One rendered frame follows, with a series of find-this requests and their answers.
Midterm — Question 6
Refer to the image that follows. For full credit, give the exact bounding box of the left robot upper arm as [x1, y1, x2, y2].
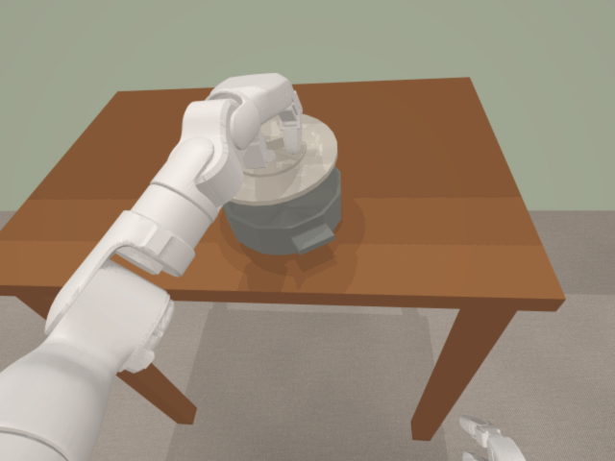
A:
[0, 258, 175, 461]

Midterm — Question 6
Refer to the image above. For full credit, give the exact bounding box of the table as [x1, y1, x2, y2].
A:
[0, 77, 566, 441]

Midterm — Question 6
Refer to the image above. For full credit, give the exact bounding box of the pot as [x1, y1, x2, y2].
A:
[223, 166, 341, 255]

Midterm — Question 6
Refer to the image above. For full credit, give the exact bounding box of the left robot hand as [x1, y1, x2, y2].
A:
[210, 73, 303, 169]

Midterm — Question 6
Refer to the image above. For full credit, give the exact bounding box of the lid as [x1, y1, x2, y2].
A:
[230, 114, 337, 206]

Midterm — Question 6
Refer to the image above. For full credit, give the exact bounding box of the right robot hand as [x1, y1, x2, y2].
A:
[459, 415, 526, 461]

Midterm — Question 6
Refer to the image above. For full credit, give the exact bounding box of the robot left forearm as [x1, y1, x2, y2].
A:
[44, 88, 260, 336]

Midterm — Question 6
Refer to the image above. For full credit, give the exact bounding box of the knob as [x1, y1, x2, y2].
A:
[260, 121, 284, 151]

